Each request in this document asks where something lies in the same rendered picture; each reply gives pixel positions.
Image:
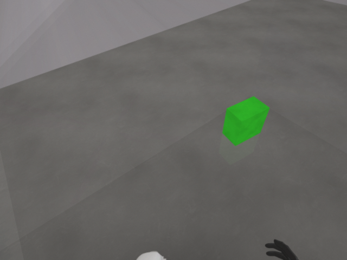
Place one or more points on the carton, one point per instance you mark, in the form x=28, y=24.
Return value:
x=244, y=120

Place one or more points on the right robot hand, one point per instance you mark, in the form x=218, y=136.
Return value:
x=285, y=254

